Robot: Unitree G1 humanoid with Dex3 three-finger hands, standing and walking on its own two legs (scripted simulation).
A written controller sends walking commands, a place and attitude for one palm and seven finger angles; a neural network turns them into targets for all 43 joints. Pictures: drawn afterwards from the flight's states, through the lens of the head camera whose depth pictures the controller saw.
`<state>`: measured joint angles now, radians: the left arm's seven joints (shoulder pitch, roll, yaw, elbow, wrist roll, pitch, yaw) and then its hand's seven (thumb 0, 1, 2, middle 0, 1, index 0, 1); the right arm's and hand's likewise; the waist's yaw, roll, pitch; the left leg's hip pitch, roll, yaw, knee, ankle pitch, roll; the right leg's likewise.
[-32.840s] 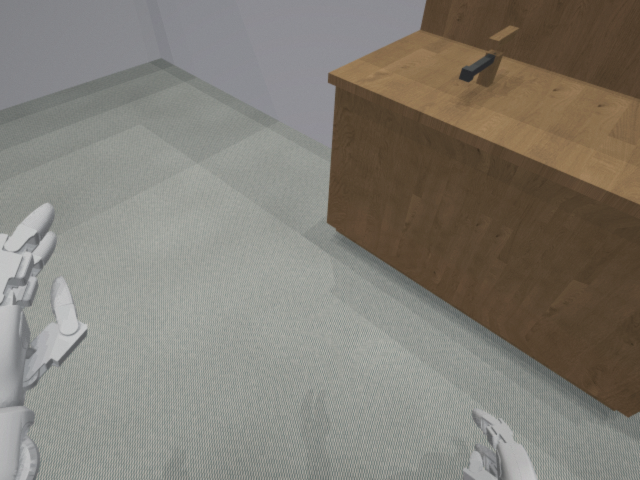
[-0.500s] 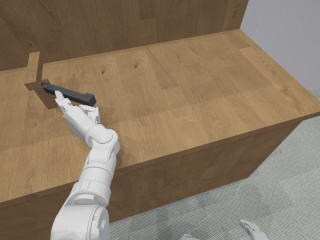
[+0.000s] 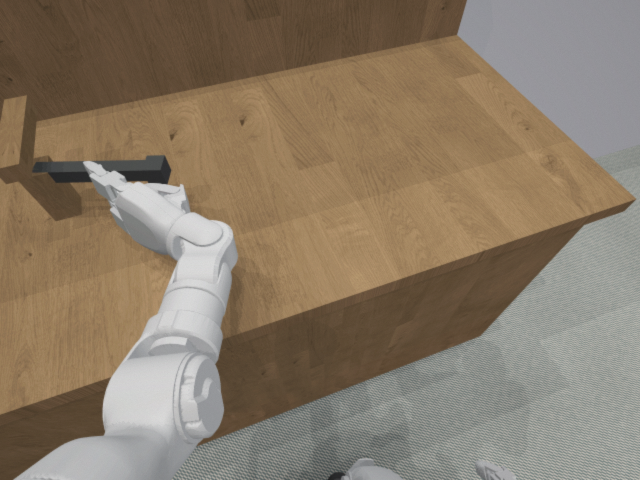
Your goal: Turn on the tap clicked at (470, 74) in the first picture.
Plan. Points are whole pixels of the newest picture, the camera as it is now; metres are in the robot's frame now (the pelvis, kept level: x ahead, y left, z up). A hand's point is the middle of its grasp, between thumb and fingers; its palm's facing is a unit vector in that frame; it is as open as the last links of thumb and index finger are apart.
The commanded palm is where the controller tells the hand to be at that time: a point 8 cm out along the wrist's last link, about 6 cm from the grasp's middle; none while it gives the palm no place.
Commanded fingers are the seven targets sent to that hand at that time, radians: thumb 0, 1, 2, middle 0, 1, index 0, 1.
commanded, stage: push the lever round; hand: left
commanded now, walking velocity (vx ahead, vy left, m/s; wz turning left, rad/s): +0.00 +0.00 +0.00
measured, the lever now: (157, 170) +0.51 +0.20 +0.09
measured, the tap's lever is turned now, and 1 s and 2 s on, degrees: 71 79 79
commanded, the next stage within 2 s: lift the hand up off the lever in 0.22 s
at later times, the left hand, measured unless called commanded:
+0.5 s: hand (183, 179) +0.49 +0.17 +0.08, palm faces +0.82 -0.56 -0.13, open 8.0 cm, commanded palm +0.42 +0.19 +0.09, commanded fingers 0.00 0.90 0.90 -0.15 -0.15 -0.15 -0.15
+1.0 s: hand (176, 180) +0.47 +0.17 +0.11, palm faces +0.81 -0.57 -0.13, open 7.8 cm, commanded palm +0.41 +0.19 +0.11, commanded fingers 0.00 0.90 0.90 -0.15 -0.15 -0.15 -0.15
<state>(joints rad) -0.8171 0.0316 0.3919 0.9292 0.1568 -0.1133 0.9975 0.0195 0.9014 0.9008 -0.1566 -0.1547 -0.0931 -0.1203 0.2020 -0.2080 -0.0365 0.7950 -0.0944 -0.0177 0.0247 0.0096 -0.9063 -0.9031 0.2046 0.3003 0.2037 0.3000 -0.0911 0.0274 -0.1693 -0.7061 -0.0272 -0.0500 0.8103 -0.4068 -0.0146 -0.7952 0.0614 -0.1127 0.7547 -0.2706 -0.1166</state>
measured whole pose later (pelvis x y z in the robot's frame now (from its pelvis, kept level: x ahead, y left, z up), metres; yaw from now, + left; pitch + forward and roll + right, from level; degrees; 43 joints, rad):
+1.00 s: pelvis +0.01 +0.00 +0.01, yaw +0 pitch +15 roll +1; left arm -0.79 0.00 0.37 0.84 0.14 -0.03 0.98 0.02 0.90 0.90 -0.16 -0.15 -0.16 -0.15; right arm 0.20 -0.21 -0.04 0.78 -0.10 -0.03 0.04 0.01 -0.91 -0.90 0.20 0.30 0.20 0.30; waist -0.07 0.03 -0.17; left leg -0.63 -0.03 -0.05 0.76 -0.40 -0.01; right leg -0.72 0.06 -0.11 0.71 -0.27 -0.12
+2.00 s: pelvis +0.01 +0.00 +0.02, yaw +0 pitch +10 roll +1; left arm -0.75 -0.04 0.29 0.69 0.10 0.12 0.96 0.02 0.90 0.90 -0.16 -0.15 -0.16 -0.15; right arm 0.14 -0.21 -0.03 0.79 -0.07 -0.01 0.01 0.01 -0.91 -0.90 0.20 0.30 0.20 0.30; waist -0.03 0.03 -0.13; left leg -0.48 -0.03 -0.05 0.65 -0.35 -0.01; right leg -0.57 0.06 -0.11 0.60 -0.23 -0.11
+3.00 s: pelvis +0.01 +0.01 +0.03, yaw -3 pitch +4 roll +1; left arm -0.46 0.05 0.13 0.32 -0.01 0.15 0.53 0.02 0.90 0.90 -0.16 -0.16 -0.16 -0.16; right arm 0.14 -0.21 -0.01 0.70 0.01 0.09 -0.06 0.01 -0.91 -0.90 0.21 0.30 0.20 0.30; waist -0.01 0.04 -0.06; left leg -0.27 -0.02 -0.01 0.51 -0.32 0.00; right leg -0.39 0.08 -0.06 0.51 -0.20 -0.11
